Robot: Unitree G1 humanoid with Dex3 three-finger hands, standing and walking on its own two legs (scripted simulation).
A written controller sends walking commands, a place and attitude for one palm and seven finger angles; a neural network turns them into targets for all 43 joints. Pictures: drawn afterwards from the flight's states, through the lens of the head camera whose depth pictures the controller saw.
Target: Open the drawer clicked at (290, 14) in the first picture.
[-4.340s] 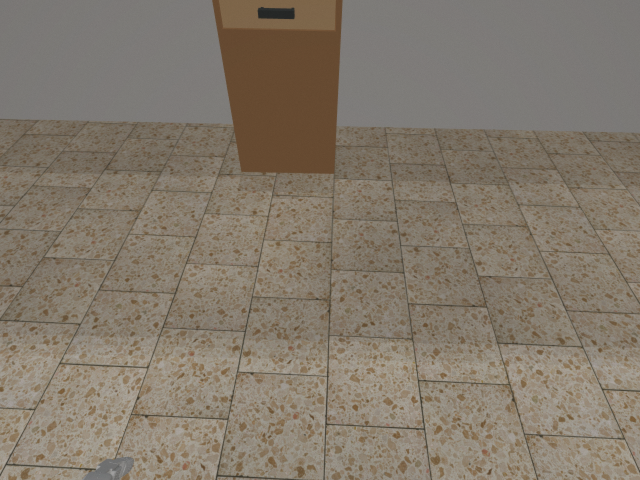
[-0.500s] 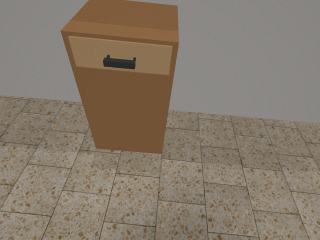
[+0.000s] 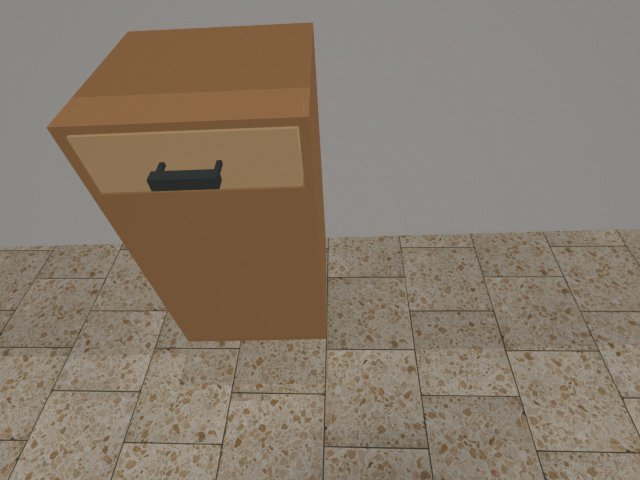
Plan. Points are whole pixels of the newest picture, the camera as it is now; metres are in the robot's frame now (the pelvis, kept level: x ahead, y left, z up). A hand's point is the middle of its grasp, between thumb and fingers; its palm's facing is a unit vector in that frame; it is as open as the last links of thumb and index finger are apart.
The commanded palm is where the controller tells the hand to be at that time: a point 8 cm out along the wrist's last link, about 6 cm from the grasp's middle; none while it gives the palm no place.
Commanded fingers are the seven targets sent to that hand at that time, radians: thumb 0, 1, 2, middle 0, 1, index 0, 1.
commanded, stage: take the last steps up to it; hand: left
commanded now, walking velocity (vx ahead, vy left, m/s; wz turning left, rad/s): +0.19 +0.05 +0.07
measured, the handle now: (187, 172) +0.65 +0.28 +0.01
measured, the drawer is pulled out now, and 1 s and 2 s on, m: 0.00 0.00 0.00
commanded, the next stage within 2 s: come to a stop and stand still in 0.16 s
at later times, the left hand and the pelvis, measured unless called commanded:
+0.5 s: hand out of the picture +0.07 +0.19 -0.18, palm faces +0.08 -0.98 -0.15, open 7.4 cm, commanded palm none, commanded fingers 0.00 0.90 0.90 -0.20 -0.30 -0.20 -0.30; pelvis +0.12 +0.03 +0.01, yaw +0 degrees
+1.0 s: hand out of the picture +0.15 +0.13 -0.13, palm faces +0.04 -0.96 -0.29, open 7.3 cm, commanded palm none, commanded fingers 0.00 0.90 0.90 -0.20 -0.30 -0.20 -0.30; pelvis +0.09 -0.06 +0.02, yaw +0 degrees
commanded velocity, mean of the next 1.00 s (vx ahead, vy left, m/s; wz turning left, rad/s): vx -0.02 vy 0.05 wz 0.01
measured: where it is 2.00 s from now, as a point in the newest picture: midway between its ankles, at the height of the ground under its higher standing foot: outside the picture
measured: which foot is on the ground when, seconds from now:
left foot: up 0.00-0.34, down 0.36-0.78, up 0.80-1.00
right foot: down 0.00-0.38, up 0.40-0.76, down 0.78-1.00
